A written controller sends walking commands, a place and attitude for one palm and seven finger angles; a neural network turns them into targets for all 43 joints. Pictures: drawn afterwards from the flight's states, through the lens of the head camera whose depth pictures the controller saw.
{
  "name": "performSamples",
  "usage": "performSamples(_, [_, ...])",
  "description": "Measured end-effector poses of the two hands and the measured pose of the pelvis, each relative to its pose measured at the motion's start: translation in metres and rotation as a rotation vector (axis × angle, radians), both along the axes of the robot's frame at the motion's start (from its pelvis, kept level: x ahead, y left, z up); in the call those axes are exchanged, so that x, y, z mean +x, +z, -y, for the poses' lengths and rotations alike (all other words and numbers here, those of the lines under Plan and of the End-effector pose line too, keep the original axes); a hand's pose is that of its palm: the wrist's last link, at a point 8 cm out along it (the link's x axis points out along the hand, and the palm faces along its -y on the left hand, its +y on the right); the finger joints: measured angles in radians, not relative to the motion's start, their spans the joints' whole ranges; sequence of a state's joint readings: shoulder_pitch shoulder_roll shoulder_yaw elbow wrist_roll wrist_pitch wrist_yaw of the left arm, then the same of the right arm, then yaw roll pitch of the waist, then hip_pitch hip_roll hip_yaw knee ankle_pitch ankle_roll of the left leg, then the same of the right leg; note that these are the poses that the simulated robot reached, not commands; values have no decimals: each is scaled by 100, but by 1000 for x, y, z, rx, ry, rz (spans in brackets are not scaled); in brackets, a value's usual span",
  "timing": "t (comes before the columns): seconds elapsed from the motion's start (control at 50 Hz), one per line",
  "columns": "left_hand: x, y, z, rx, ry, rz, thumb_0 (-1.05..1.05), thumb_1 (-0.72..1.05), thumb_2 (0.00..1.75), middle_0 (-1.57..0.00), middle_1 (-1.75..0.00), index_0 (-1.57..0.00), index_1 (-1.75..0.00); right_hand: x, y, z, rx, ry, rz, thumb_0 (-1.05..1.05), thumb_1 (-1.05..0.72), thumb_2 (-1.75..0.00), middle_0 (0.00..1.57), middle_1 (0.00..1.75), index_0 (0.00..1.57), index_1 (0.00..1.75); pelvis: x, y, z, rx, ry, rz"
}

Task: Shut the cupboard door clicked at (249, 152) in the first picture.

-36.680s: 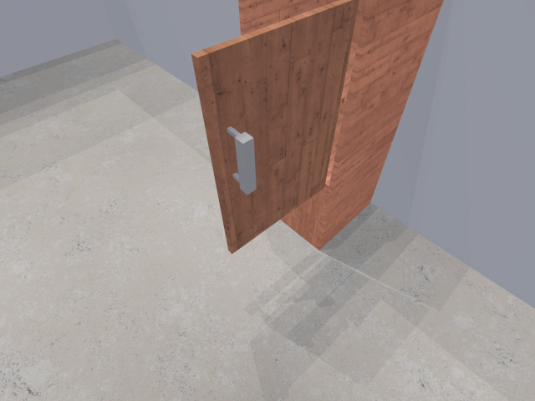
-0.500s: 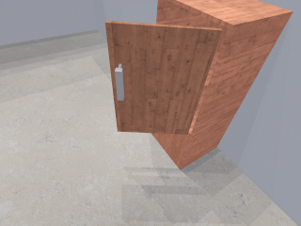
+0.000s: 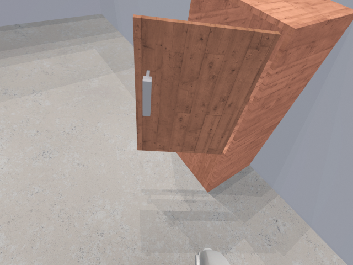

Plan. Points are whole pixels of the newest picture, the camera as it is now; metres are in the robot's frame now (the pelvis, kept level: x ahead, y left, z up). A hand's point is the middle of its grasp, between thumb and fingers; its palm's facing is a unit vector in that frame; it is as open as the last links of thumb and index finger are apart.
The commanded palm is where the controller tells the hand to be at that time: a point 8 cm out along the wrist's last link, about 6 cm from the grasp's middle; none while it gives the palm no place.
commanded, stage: shuffle to correct the standing spot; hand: left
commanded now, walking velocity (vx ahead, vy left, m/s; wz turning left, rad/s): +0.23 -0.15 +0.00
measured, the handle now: (147, 93) +0.62 +0.12 +0.01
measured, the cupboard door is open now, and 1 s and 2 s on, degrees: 57 57 57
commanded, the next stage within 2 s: come to a stop and stand still in 0.38 s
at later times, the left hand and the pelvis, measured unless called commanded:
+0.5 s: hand (143, 219) +0.28 +0.09 -0.19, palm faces +0.06 -0.99 -0.11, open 7.2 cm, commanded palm none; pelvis +0.17 -0.07 -0.02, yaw +3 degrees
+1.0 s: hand (134, 241) +0.22 +0.11 -0.18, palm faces +0.11 -0.95 -0.28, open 7.4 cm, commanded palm none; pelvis +0.22 -0.09 -0.02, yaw +2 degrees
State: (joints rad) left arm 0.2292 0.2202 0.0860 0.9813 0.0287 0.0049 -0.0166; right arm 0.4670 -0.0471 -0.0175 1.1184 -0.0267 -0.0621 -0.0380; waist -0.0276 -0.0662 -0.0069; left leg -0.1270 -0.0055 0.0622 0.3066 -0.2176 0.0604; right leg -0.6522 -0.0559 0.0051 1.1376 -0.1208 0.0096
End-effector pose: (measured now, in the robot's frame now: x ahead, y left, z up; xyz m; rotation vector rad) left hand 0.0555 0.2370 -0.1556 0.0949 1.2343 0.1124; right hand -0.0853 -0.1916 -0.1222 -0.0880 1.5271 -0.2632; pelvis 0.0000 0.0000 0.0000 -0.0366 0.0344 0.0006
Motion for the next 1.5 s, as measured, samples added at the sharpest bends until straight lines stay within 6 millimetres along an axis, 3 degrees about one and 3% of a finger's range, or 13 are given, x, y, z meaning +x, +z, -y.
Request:
performSamples(0.1, [59,1,9,5,-71,14,0,91,90,-19,-30,-19,-30,-10,5,-9,12,-65,-76,0,-90,-89,20,30,20,30,27,0,5,6,-12,-6])
performSamples(0.2, [127,-1,44,-31,-137,50,1,91,90,-19,-30,-19,-30,-8,10,-8,32,-107,-163,0,-90,-89,20,30,20,30,58,-4,19,8,-15,-7])
performSamples(0.34, [219,-11,103,-62,-166,164,1,91,90,-19,-30,-19,-30,31,-8,27,64,-134,-255,0,-90,-89,20,30,20,30,121,-27,53,27,5,-6])
performSamples(0.4, [225,-15,112,-56,-117,165,0,91,90,-20,-30,-19,-30,75,-22,55,47,-91,-228,0,-90,-89,20,30,20,30,138,-30,61,-5,20,12])
performSamples(0.5, [211,-14,97,-13,15,113,-4,93,90,-20,-30,-20,-30,194,-31,96,-23,34,-21,0,-91,-89,20,30,20,30,165,-24,65,-29,49,17])
performSamples(0.62, [202,-25,66,27,44,9,-4,94,90,-20,-30,-20,-30,327,-28,102,-79,147,257,0,-91,-89,19,30,19,29,199,-28,59,-25,38,24])
performSamples(0.72, [187,-18,61,44,78,-76,-2,93,90,-19,-30,-19,-30,395,-21,86,-44,211,350,0,-91,-89,19,30,19,30,220,-21,58,18,27,26])
performSamples(0.8, [174,-7,63,76,85,-137,0,92,90,-19,-30,-19,-30,424,-25,81,4,228,382,0,-91,-89,20,30,20,30,223,-18,64,35,22,33])
performSamples(0.94, [159,5,75,152,93,-157,0,91,90,-19,-30,-19,-30,424,-44,112,39,199,339,0,-90,-89,20,30,20,30,223,-24,89,52,21,40])
performSamples(1.04, [148,10,94,128,103,-148,0,91,90,-20,-30,-19,-30,402,-40,136,6,190,261,0,-91,-89,20,30,20,30,214,-16,95,55,29,30])
performSamples(1.14, [141,9,105,83,93,-131,0,91,90,-20,-30,-20,-30,372,-33,144,-14,195,214,0,-91,-89,20,30,20,30,201,-12,91,54,31,24])
performSamples(1.34, [119,-12,64,37,93,-122,1,91,90,-20,-30,-20,-30,308,-24,102,-35,187,204,0,-91,-89,19,30,19,30,175,-17,57,26,26,39])
performSamples(1.5, [133,-2,41,31,63,-108,1,91,90,-19,-30,-19,-30,246,-13,62,-2,139,86,0,-92,-89,20,30,20,30,178,-3,43,12,35,12])
